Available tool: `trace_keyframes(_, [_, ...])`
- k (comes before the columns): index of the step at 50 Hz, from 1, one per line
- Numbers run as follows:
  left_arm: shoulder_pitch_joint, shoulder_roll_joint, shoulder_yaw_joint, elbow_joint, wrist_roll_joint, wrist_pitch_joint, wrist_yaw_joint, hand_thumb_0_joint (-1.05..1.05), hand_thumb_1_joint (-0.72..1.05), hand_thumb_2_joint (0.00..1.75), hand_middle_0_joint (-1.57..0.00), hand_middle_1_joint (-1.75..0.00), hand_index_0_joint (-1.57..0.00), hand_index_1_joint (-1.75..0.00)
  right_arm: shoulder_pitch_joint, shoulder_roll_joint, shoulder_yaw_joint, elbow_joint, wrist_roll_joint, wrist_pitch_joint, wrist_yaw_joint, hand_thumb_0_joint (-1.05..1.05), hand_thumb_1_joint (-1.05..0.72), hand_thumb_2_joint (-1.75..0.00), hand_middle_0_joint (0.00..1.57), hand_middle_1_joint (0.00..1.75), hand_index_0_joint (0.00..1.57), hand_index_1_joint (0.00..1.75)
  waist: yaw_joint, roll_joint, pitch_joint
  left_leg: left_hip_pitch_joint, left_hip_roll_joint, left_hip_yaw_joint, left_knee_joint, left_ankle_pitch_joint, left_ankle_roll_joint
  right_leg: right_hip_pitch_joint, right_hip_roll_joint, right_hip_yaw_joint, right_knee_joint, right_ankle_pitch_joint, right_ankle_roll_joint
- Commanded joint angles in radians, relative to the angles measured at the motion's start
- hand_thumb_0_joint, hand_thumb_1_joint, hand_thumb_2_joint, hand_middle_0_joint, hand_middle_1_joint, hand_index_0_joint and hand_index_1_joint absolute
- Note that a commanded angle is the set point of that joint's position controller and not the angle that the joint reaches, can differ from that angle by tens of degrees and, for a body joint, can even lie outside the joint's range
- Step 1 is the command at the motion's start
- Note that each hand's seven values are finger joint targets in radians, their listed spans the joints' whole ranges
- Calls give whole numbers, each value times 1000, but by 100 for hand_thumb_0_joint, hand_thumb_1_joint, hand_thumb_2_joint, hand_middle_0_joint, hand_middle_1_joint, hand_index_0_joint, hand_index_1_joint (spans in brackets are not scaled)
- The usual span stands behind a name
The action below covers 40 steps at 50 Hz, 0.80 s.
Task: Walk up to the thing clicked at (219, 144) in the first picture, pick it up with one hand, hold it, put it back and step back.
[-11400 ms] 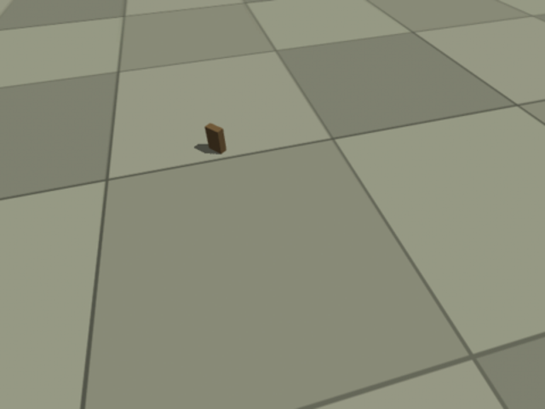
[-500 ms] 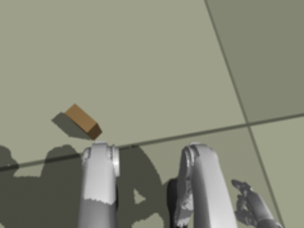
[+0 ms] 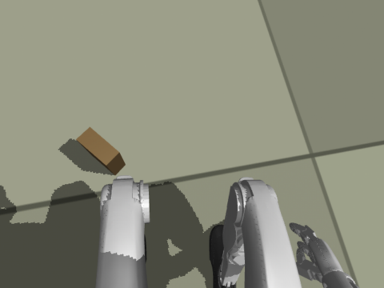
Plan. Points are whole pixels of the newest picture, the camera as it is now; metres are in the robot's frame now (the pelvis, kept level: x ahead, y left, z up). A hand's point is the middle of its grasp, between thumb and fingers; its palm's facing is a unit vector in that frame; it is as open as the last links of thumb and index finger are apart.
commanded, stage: approach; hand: left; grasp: from the side
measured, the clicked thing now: (103, 153) +0.42 +0.25 -0.28
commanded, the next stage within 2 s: close in in 0.64 s
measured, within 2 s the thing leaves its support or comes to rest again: neither
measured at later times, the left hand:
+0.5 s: hand out of the picture +0.34 +0.40 -0.10, palm faces +0.27 -0.96 +0.03, open 17.4 cm
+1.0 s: hand (78, 153) +0.40 +0.30 -0.23, palm faces +0.23 -0.97 +0.09, open 17.6 cm
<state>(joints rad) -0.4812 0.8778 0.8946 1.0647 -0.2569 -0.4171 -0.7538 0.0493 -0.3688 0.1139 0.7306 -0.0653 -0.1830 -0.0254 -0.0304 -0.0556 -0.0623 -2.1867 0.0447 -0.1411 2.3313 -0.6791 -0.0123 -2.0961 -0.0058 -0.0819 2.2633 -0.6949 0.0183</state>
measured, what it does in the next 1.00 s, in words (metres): lowers itself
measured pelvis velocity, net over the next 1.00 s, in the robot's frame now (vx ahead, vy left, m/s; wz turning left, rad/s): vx -0.01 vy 0.02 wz -0.13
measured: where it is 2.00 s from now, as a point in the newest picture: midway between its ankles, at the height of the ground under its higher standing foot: (179, 277)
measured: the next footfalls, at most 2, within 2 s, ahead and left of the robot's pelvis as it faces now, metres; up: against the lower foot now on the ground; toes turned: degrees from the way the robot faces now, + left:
none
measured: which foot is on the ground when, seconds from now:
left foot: down 0.00-1.00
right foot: down 0.00-1.00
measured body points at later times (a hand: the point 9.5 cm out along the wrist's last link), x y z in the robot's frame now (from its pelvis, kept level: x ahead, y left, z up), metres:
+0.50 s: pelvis +0.00 +0.00 -0.04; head +0.21 +0.10 +0.34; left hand +0.32 +0.45 -0.10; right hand +0.20 -0.26 -0.12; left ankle +0.09 +0.13 -0.32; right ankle +0.10 -0.13 -0.32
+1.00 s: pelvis -0.01 +0.02 -0.08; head +0.22 +0.17 +0.28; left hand +0.38 +0.35 -0.23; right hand +0.19 -0.24 -0.12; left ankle +0.09 +0.13 -0.32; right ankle +0.10 -0.12 -0.32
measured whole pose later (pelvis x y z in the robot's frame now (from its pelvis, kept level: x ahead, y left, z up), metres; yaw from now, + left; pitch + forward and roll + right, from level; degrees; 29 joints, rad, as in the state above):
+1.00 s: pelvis -0.01 +0.02 -0.08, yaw -8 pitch +14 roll -15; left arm -0.56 0.76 0.68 1.37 -0.23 -0.99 -0.42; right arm -0.19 -0.36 0.42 0.61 -0.29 -0.09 0.08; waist -0.17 -0.24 0.22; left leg -2.22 0.04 -0.33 2.66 -0.72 -0.01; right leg -2.08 0.06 -0.21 2.45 -0.66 0.06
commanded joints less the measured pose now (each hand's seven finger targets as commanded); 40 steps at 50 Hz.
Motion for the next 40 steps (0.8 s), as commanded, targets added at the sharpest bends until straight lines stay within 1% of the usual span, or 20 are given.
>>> trace_keyframes(1, [-125,437,71,-219,-43,-61,9,0,-51,7,-4,-6,-4,-7,115,-241,-89,-52,12,-16,-16,0,-93,-91,20,30,20,30,53,295,-613,506,-2,51,-335,89,25,233,37,-47,-211,83,-60])
trace_keyframes(4, [-134,410,60,-207,-47,-59,10,0,-50,7,-4,-5,-4,-6,113,-244,-90,-52,16,-15,-14,0,-93,-91,20,30,20,30,43,283,-589,502,-1,42,-338,81,25,202,36,-51,-203,81,-61])
trace_keyframes(5, [-118,411,67,-196,-51,-58,9,0,-53,13,-6,-10,-3,-13,112,-242,-89,-50,15,-14,-16,0,-95,-91,20,30,20,30,49,279,-592,504,-2,48,-329,99,25,214,36,-46,-208,91,-60])
trace_keyframes(7, [-110,402,67,-202,-60,-64,9,0,-60,5,-8,-8,-6,-10,108,-244,-90,-55,19,-14,-15,0,-92,-91,20,30,20,30,51,270,-584,492,-4,47,-330,97,26,209,35,-46,-207,89,-60])
trace_keyframes(9, [-92,357,58,-154,-71,-75,6,0,-61,5,-8,-8,-6,-10,103,-234,-82,-56,15,-16,-12,0,-92,-91,20,30,20,30,37,237,-564,459,-7,55,-301,113,29,222,39,-46,-209,96,-58])
trace_keyframes(10, [-70,300,33,-92,-79,-82,-1,0,-60,5,-7,-8,-5,-11,95,-230,-78,-59,12,-20,-11,0,-92,-91,20,30,20,30,12,189,-535,426,-6,54,-283,113,33,224,42,-51,-214,97,-55])
trace_keyframes(11, [-81,264,21,-86,-93,-102,-6,0,-59,6,-7,-9,-5,-11,90,-232,-76,-60,11,-23,-10,0,-92,-91,20,30,20,30,2,177,-509,410,-7,52,-270,113,35,208,42,-54,-205,101,-55])
trace_keyframes(13, [-99,229,-6,-23,-108,-142,-18,0,-57,6,-7,-8,-5,-9,66,-234,-65,-76,3,-35,-7,0,-92,-91,20,30,20,30,-23,126,-469,354,-7,50,-237,94,40,215,47,-59,-205,90,-50])
trace_keyframes(15, [-128,268,9,-20,-115,-194,-25,0,-54,5,-7,-8,-5,-9,47,-240,-59,-78,-7,-43,-5,0,-91,-90,20,30,20,30,-16,112,-475,337,-3,53,-207,83,39,218,53,-57,-197,80,-48])
trace_keyframes(17, [-166,243,-21,1,-118,-244,-30,0,-54,6,-7,-8,-5,-9,30,-245,-46,-82,-21,-47,-2,0,-91,-90,20,30,20,30,-41,115,-473,326,-1,57,-177,75,38,228,56,-59,-186,81,-45])
trace_keyframes(19, [-153,231,-28,43,-119,-285,-28,0,-50,6,-6,-7,-5,-8,17,-250,-31,-84,-36,-51,2,0,-91,-90,20,30,20,30,-43,119,-468,328,1,55,-159,71,33,225,60,-67,-163,79,-46])
trace_keyframes(22, [-184,307,-18,43,-97,-341,-11,0,-51,5,-7,-7,-5,-8,-10,-262,-8,-96,-59,-42,7,0,-91,-90,20,30,20,30,-27,167,-493,340,9,50,-144,52,26,234,67,-80,-137,61,-48])
trace_keyframes(25, [-196,349,-13,49,-74,-390,10,0,-53,7,-6,-8,-5,-10,-47,-276,25,-92,-86,-25,12,0,-91,-90,20,30,20,30,-29,237,-500,379,15,41,-127,73,15,232,70,-92,-99,88,-51])
trace_keyframes(26, [-185,343,-26,56,-66,-404,18,0,-54,7,-6,-8,-5,-9,-56,-278,31,-96,-92,-18,15,0,-92,-91,20,30,20,30,-25,270,-492,397,21,37,-128,82,10,219,72,-97,-82,95,-53])
trace_keyframes(28, [-182,368,-8,52,-56,-439,36,0,-56,7,-7,-9,-5,-10,-78,-291,50,-97,-112,-2,19,0,-92,-91,20,30,20,30,-29,311,-509,434,24,24,-112,110,3,231,73,-110,-59,122,-52])
trace_keyframes(31, [-149,306,-45,62,-51,-482,58,0,-58,7,-7,-10,-5,-11,-105,-303,74,-98,-138,18,25,0,-93,-91,20,30,20,30,-53,353,-494,475,31,0,-94,160,-9,216,77,-131,-25,162,-53])
trace_keyframes(34, [-183,260,-91,72,-46,-516,83,0,-61,6,-7,-11,-6,-12,-125,-313,98,-93,-160,34,29,0,-94,-91,20,30,20,30,-96,398,-480,523,40,-27,-74,216,-21,203,80,-151,-2,200,-52])
trace_keyframes(36, [-222,190,-146,72,-42,-534,104,0,-61,7,-7,-12,-6,-12,-134,-312,104,-89,-174,41,33,0,-94,-91,20,30,20,30,-123,405,-460,530,44,-39,-58,219,-24,184,81,-162,2,207,-50])
trace_keyframes(37, [-232,136,-192,108,-39,-539,115,0,-61,6,-7,-12,-7,-12,-143,-313,114,-94,-176,46,36,0,-94,-91,20,30,20,30,-148,397,-425,514,44,-48,-59,203,-25,173,80,-172,8,203,-50])
trace_keyframes(40, [-228,150,-209,164,-17,-567,173,0,-61,1,-7,-9,-7,-9,-160,-322,142,-105,-191,62,44,0,-94,-91,20,30,20,30,-166,336,-378,456,41,-63,-32,180,-21,196,85,-195,9,201,-42])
